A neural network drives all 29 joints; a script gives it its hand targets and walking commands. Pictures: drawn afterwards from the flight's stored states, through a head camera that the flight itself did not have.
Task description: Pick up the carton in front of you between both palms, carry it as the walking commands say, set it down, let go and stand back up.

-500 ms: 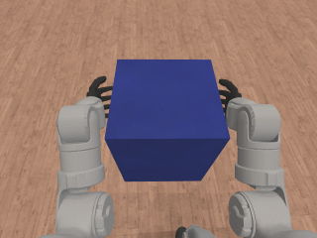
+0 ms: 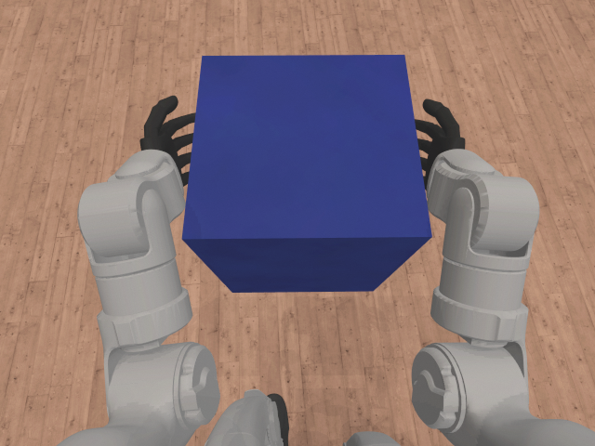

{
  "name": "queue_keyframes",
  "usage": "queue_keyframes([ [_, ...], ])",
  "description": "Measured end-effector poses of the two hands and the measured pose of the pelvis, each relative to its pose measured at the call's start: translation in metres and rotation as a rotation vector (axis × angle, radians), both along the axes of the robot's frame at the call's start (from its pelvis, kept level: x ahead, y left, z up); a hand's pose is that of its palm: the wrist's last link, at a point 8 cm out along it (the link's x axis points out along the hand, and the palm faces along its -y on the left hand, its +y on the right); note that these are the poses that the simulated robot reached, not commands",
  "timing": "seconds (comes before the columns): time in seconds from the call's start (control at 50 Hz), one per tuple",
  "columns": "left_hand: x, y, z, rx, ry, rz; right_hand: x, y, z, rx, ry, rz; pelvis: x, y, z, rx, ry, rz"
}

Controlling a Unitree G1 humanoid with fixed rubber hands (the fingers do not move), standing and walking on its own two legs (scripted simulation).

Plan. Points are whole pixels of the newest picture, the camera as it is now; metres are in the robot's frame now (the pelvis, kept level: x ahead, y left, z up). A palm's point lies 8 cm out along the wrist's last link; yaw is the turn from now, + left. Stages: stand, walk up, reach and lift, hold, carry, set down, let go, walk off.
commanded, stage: carry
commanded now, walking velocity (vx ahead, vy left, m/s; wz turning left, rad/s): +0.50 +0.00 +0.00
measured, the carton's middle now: (303, 194) +0.40 +0.00 +0.08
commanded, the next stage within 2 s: none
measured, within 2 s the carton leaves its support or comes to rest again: neither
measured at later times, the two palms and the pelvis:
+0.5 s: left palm out of the picture +0.66 +0.15 +0.21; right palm out of the picture +0.69 -0.14 +0.21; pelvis +0.30 -0.03 +0.06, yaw +1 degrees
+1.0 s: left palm out of the picture +0.98 +0.12 +0.26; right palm out of the picture +0.94 -0.17 +0.26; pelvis +0.57 +0.01 +0.10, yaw +0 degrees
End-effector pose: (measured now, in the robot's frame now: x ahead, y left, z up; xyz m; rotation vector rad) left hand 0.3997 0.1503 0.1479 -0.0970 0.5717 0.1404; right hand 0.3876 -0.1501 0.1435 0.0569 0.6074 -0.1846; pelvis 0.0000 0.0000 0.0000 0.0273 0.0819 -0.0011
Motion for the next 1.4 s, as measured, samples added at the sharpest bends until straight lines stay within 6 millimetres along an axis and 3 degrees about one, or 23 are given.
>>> queue_keyframes([
  [0.08, 0.053, -0.018, 0.011, 0.010, 0.066, -0.058, 0.032, -0.016, 0.005, 0.002, 0.068, -0.050, 0.045, 0.008, 0.021, -0.018, 0.008, -0.002],
  [0.16, 0.105, -0.036, 0.032, 0.018, 0.057, -0.099, 0.072, -0.032, 0.026, 0.002, 0.060, -0.089, 0.091, 0.008, 0.035, -0.039, 0.009, -0.009],
  [0.28, 0.182, -0.047, 0.061, 0.037, 0.023, -0.091, 0.158, -0.045, 0.057, -0.003, 0.028, -0.065, 0.175, -0.007, 0.038, -0.056, 0.012, -0.005],
  [0.34, 0.213, -0.041, 0.065, 0.061, 0.034, -0.060, 0.208, -0.037, 0.059, 0.011, 0.037, 0.022, 0.218, -0.020, 0.033, -0.065, -0.009, 0.014],
  [0.44, 0.243, -0.013, 0.056, 0.069, 0.137, 0.030, 0.271, -0.009, 0.057, -0.009, 0.137, 0.126, 0.269, -0.032, 0.053, -0.036, -0.012, 0.017],
  [0.54, 0.283, 0.012, 0.071, 0.040, 0.107, 0.102, 0.329, 0.016, 0.073, 0.004, 0.106, 0.167, 0.318, -0.033, 0.068, -0.018, -0.006, 0.025],
  [0.62, 0.333, 0.023, 0.090, 0.034, 0.045, 0.107, 0.377, 0.027, 0.091, 0.012, 0.044, 0.157, 0.364, -0.024, 0.071, -0.017, 0.003, 0.028],
  [0.7, 0.395, 0.027, 0.096, 0.030, 0.026, 0.056, 0.423, 0.030, 0.098, -0.013, 0.025, 0.120, 0.420, -0.007, 0.062, -0.006, -0.003, 0.020],
  [0.84, 0.484, 0.000, 0.089, 0.037, 0.141, -0.072, 0.468, 0.004, 0.083, -0.028, 0.144, 0.015, 0.490, 0.013, 0.083, -0.024, -0.011, 0.010],
  [0.92, 0.529, -0.017, 0.099, 0.024, 0.124, -0.107, 0.500, -0.012, 0.093, -0.018, 0.127, -0.035, 0.526, 0.014, 0.094, -0.040, -0.005, 0.000],
  [1.08, 0.624, -0.032, 0.125, 0.039, 0.054, -0.083, 0.607, -0.028, 0.120, -0.004, 0.056, -0.018, 0.626, -0.004, 0.094, -0.059, 0.005, 0.004],
  [1.12, 0.643, -0.028, 0.125, 0.062, 0.057, -0.056, 0.638, -0.026, 0.119, -0.001, 0.059, 0.020, 0.650, -0.011, 0.093, -0.067, -0.005, 0.014],
  [1.24, 0.680, 0.002, 0.116, 0.070, 0.150, 0.034, 0.711, 0.004, 0.119, 0.001, 0.148, 0.115, 0.708, -0.018, 0.115, -0.034, -0.009, 0.013],
  [1.32, 0.717, 0.020, 0.132, 0.056, 0.105, 0.082, 0.758, 0.023, 0.134, 0.007, 0.101, 0.144, 0.749, -0.015, 0.124, -0.023, -0.006, 0.017],
  [1.4, 0.769, 0.035, 0.150, 0.044, 0.048, 0.087, 0.808, 0.037, 0.151, 0.008, 0.044, 0.138, 0.800, -0.004, 0.125, -0.021, 0.001, 0.021],
])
